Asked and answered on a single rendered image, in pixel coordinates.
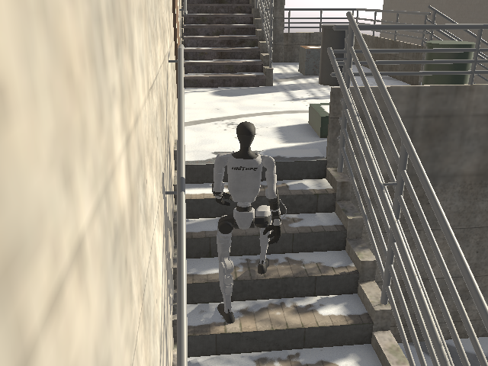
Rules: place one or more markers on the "robot right hand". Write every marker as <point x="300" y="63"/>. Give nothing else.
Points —
<point x="276" y="233"/>

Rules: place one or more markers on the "left robot upper arm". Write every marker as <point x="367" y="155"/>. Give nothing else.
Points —
<point x="218" y="171"/>

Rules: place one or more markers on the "robot head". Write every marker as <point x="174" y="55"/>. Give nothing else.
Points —
<point x="245" y="132"/>

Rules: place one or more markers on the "right robot upper arm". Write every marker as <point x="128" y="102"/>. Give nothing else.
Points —
<point x="271" y="177"/>

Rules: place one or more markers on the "robot right foot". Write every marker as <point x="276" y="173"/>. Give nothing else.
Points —
<point x="263" y="268"/>

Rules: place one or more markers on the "robot left hand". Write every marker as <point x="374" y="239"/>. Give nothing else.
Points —
<point x="226" y="196"/>

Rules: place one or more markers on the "left robot forearm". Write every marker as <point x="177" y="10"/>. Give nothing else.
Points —
<point x="217" y="195"/>

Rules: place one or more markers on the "right robot forearm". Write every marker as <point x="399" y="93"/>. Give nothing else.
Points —
<point x="275" y="210"/>

